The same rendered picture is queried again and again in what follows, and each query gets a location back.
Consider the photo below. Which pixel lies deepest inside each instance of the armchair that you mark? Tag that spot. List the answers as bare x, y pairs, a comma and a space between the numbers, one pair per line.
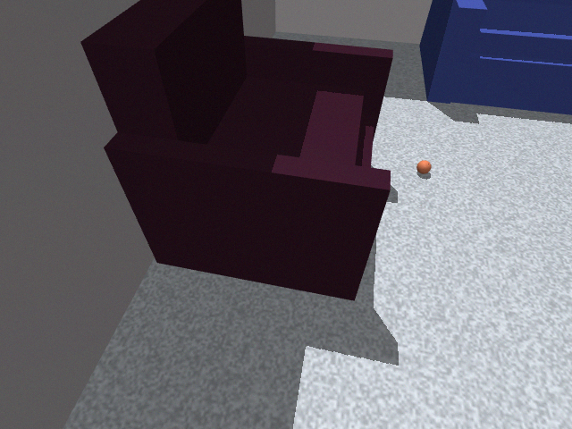
243, 156

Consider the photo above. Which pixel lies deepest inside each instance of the ball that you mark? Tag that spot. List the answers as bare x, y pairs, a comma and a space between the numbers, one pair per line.
423, 167

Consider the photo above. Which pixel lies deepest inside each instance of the sofa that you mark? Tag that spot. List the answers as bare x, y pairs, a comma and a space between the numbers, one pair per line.
504, 53

